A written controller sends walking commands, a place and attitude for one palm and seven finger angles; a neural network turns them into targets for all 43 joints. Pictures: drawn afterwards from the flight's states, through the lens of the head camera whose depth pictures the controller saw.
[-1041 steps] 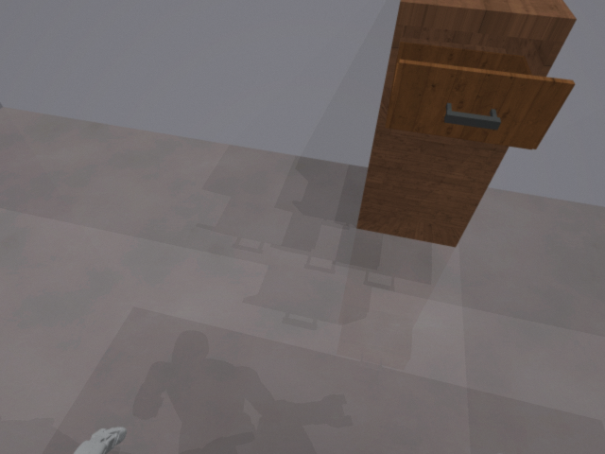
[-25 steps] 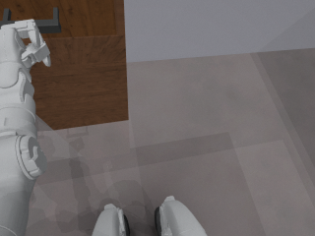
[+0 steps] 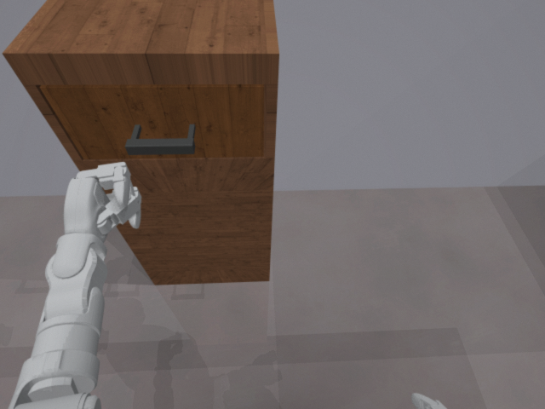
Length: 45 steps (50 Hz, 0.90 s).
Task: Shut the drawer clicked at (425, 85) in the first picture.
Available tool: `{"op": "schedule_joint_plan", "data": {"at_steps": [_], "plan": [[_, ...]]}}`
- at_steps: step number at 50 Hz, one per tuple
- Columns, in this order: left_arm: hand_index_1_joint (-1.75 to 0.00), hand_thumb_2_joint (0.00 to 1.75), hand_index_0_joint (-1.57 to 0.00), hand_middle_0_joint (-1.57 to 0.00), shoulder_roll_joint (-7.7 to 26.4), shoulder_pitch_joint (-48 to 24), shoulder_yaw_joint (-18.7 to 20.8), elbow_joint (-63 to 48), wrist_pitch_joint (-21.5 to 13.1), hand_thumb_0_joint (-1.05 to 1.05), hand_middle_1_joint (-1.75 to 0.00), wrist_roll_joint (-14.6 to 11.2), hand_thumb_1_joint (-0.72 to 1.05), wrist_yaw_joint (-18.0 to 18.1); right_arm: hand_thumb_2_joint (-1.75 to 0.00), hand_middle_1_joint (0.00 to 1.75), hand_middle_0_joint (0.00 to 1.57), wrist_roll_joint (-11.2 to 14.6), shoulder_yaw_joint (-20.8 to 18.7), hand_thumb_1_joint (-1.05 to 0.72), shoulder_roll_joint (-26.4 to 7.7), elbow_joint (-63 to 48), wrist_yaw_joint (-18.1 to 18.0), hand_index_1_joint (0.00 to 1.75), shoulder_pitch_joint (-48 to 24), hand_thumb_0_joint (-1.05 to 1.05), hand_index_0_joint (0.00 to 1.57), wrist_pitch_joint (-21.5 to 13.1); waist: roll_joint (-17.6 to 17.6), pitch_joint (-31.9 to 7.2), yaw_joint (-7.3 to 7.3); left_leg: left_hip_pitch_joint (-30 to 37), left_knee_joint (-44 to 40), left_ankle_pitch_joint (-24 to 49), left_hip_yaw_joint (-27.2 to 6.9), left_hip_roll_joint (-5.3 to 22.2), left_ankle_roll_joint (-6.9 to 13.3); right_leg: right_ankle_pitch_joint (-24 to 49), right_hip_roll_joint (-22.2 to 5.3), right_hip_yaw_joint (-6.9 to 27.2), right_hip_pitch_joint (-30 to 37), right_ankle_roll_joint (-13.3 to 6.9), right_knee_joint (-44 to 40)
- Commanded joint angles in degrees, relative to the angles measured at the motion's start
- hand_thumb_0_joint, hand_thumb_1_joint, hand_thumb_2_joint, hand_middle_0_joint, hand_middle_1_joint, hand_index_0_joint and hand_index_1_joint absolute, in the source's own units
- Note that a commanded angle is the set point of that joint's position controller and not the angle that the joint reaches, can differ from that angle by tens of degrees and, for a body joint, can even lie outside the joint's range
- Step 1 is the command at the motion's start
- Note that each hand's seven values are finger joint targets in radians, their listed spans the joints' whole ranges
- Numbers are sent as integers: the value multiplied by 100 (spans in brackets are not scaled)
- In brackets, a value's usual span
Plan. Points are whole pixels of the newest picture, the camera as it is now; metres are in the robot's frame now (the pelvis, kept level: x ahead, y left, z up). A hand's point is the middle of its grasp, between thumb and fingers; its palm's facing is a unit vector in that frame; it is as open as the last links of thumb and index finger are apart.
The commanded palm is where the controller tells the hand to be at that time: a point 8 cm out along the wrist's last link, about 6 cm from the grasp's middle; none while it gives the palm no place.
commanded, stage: draw the hand back to the body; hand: left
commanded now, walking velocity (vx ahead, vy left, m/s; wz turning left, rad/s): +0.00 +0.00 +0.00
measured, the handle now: (162, 138) +0.59 +0.21 +0.03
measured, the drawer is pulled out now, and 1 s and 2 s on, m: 0.00 0.00 0.00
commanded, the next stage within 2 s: step back with the hand held close in 0.98 s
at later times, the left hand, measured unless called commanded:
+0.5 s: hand (60, 293) +0.23 +0.21 +0.16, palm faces +0.32 -0.91 -0.28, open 3.3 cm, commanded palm +0.18 +0.26 +0.17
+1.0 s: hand out of the picture +0.14 +0.22 +0.19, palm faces +0.43 -0.81 -0.39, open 3.3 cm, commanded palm +0.09 +0.26 +0.21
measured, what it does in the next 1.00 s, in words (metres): stands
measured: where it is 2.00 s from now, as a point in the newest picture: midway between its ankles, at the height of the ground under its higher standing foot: outside the picture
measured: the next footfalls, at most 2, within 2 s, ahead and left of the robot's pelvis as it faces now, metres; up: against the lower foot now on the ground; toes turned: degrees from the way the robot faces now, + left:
none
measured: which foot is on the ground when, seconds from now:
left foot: down 0.00-1.00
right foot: down 0.00-1.00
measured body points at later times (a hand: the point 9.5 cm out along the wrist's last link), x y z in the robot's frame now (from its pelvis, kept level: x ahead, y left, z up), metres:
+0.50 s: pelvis -0.03 -0.02 +0.03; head -0.05 -0.04 +0.48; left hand +0.20 +0.26 +0.18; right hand +0.16 -0.23 -0.05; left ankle -0.04 +0.09 -0.71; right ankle -0.04 -0.12 -0.71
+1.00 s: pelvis -0.04 -0.02 +0.04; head -0.05 -0.05 +0.49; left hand +0.11 +0.27 +0.21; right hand +0.16 -0.24 -0.05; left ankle -0.04 +0.09 -0.71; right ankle -0.04 -0.12 -0.71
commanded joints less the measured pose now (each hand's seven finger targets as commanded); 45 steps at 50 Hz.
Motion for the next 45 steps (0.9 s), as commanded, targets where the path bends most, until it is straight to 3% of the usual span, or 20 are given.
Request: {"op": "schedule_joint_plan", "data": {"at_steps": [1,3,4,5,6,7,9,14,15,18,19,21,23,24,26,29,33,39,40,45], "plan": [[-160,90,-140,-140,802,-1172,-165,-1972,-90,0,-160,-216,90,-221,-90,30,20,62,-289,-90,-787,-618,-109,30,190,0,20,-336,438,-1767,30,2142,-411,4731,-315,81,-75,3756,49,15,1023,0,-259],[-160,90,-140,-140,835,-916,-82,-2193,76,0,-160,-340,90,-323,-90,30,20,83,-286,-90,-797,-683,-171,30,-15,0,20,-414,130,-1688,81,2124,-538,4342,-330,69,-74,3596,37,-12,1173,11,-361],[-160,90,-140,-140,933,-869,-22,-2231,136,0,-160,-395,90,-345,-90,30,20,110,-258,-90,-822,-699,-210,30,-107,0,20,-439,-23,-1428,68,2008,-620,4027,-353,56,-67,3409,45,-23,1184,-10,-409],[-160,90,-140,-140,923,-929,-22,-2314,175,0,-160,-401,90,-352,-90,30,20,122,-224,-90,-799,-720,-236,30,-265,0,20,-472,53,-1257,85,1967,-741,3630,-354,26,-81,3134,31,-26,1156,-18,-480],[-160,90,-140,-140,1412,-952,-197,-2984,236,0,-160,374,90,315,-90,30,20,87,-281,-90,-727,-805,-301,30,-772,0,20,-400,123,-1233,373,2240,-1011,3312,-254,-41,-45,2729,-122,265,1301,-84,-851],[-160,90,-140,-140,1031,-613,-332,-2947,374,0,-160,425,90,668,-90,30,20,55,-243,-90,-663,-832,-361,30,-831,0,20,-387,-58,-879,248,2195,-1220,2807,-247,-27,-55,2458,-131,213,1312,-82,-1008],[-160,90,-140,-140,834,-260,-541,-3082,566,0,-160,495,90,945,-90,30,20,75,-186,-90,-669,-820,-428,30,-996,0,20,-368,-83,-562,300,2184,-1456,2345,-249,-28,-33,2203,-156,226,1472,-104,-1197],[-160,90,-140,-140,1160,136,-187,-3624,716,0,-160,655,90,1386,-90,30,20,41,-87,-90,-597,-767,-575,30,-1340,0,20,-367,-178,-451,438,2479,-1969,1833,-245,-49,-12,1777,-178,272,2058,-103,-1641],[-160,90,-140,-140,985,330,-308,-3756,735,0,-160,657,90,1414,-90,30,20,32,-63,-90,-546,-766,-582,30,-1399,0,20,-390,-41,-334,435,2592,-2042,1857,-226,-46,-9,1798,-190,275,2113,-106,-1706],[-160,90,-140,-140,1009,693,-261,-4296,736,0,-160,700,90,1515,-90,30,20,-4,-21,-90,-515,-746,-590,30,-1526,0,20,-493,219,-215,495,2857,-2286,1887,-257,-43,-33,1766,-186,257,2306,-121,-1931],[-160,90,-140,-140,1034,896,-254,-4418,739,0,-160,703,90,1521,-90,30,20,-26,-19,-90,-533,-723,-591,30,-1561,0,20,-526,92,-112,517,2866,-2326,1904,-243,-47,-16,1774,-172,270,2362,-114,-2032],[-160,90,-140,-140,947,1352,-259,-4712,733,0,-160,709,90,1538,-90,30,20,-52,-2,-90,-508,-720,-572,30,-1597,0,20,-592,255,39,556,2942,-2463,1957,-244,-46,-40,1805,-186,248,2493,-120,-2119],[-160,90,-140,-140,898,1820,-217,-4953,718,0,-160,718,90,1551,-90,30,20,-81,-19,-90,-491,-701,-551,30,-1610,0,20,-654,168,125,574,3045,-2533,2042,-215,-42,-30,1884,-181,238,2568,-110,-2215],[-160,90,-140,-140,952,2107,-141,-4930,732,0,-160,704,90,1534,-90,30,20,-102,-28,-90,-518,-674,-548,30,-1649,0,20,-658,-115,294,617,2968,-2573,1976,-227,-37,-21,1787,-158,242,2580,-102,-2317],[-160,90,-140,-140,976,2446,-3,-5080,717,0,-160,697,90,1536,-90,30,20,-118,-42,-90,-499,-657,-536,30,-1677,0,20,-667,-289,502,630,2921,-2639,1859,-200,-49,-2,1649,-179,275,2605,-83,-2441],[-160,90,-140,-140,1134,3027,280,-5511,654,0,-160,708,90,1532,-90,30,20,-158,-97,-90,-499,-626,-519,30,-1720,0,20,-717,-221,480,703,3030,-2602,2025,-148,-63,18,1754,-197,342,2704,-85,-2566],[-160,90,-140,-140,1059,3574,332,-6308,531,0,-160,742,90,1558,-90,30,20,-181,-116,-90,-429,-646,-495,30,-1720,0,20,-855,195,459,715,3195,-2611,2037,-145,-59,-3,1698,-220,346,2677,-85,-2598],[-160,90,-140,-140,1204,4595,651,-6805,462,0,-160,743,90,1614,-90,30,20,-200,-179,-90,-436,-648,-547,30,-1685,0,20,-1076,-151,784,781,3161,-2518,1952,-119,-62,14,1514,-195,457,2478,-69,-2848],[-160,90,-140,-140,1154,4709,637,-6927,434,0,-160,738,90,1613,-90,30,20,-190,-181,-90,-427,-660,-547,30,-1659,0,20,-1090,-133,757,764,3184,-2525,1894,-133,-50,9,1426,-206,467,2472,-65,-2825],[-160,90,-140,-140,869,4329,373,-6372,457,0,-160,787,90,1613,-90,30,20,-189,-207,-90,-456,-518,-599,30,-1570,0,20,-1105,-219,1361,615,3125,-2554,1399,-129,-68,43,736,-229,480,2029,-27,-3033]]}}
